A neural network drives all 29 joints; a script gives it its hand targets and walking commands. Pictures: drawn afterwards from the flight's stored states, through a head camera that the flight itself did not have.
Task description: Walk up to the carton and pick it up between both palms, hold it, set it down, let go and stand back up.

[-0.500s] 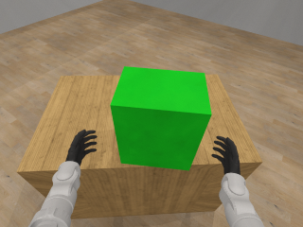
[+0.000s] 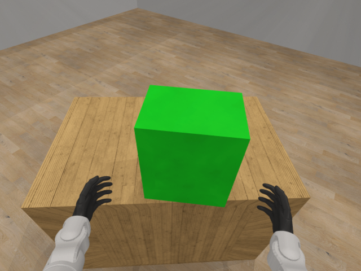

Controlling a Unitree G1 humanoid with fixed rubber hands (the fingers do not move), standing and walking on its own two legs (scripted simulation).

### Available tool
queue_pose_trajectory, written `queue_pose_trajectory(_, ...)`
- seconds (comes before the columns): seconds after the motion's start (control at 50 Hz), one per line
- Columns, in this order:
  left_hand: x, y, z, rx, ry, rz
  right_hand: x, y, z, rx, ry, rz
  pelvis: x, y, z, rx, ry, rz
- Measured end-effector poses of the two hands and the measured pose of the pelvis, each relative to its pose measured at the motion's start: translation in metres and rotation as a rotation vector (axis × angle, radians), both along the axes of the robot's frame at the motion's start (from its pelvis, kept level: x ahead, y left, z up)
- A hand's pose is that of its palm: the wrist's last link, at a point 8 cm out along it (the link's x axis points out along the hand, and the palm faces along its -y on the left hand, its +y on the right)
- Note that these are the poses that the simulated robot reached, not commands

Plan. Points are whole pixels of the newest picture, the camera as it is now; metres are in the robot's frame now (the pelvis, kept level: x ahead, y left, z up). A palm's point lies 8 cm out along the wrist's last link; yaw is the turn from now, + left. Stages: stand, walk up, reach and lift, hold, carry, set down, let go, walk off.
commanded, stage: set down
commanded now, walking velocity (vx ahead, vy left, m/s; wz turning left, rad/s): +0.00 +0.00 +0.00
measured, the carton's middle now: (189, 149) +0.46 +0.02 +0.01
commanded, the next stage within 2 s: let go in 1.86 s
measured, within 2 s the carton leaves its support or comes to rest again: neither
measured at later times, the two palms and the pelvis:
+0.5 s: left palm (81, 230) +0.23 +0.25 -0.03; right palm (284, 240) +0.22 -0.19 +0.00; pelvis +0.01 +0.00 +0.00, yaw +0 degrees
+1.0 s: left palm (90, 237) +0.22 +0.24 -0.04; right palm (283, 244) +0.22 -0.19 -0.02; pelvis +0.01 +0.00 +0.00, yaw +0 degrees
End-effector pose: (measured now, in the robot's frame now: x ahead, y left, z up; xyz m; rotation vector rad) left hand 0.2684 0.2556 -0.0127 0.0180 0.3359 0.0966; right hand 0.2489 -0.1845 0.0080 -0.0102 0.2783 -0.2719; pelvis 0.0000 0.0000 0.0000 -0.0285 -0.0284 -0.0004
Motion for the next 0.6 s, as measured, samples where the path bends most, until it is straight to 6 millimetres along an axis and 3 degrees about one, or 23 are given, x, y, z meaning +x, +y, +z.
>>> queue_pose_trajectory(0.38, -0.037, 0.001, -0.015, 0.007, 0.074, 0.000, -0.029, -0.004, -0.009, 0.012, 0.045, -0.007, 0.005, 0.001, 0.000, -0.002, -0.035, 0.001)
queue_pose_trajectory(0.6, -0.040, -0.005, -0.015, 0.012, 0.107, 0.008, -0.028, 0.000, -0.015, 0.046, 0.064, 0.025, 0.006, 0.002, 0.000, -0.002, -0.043, 0.001)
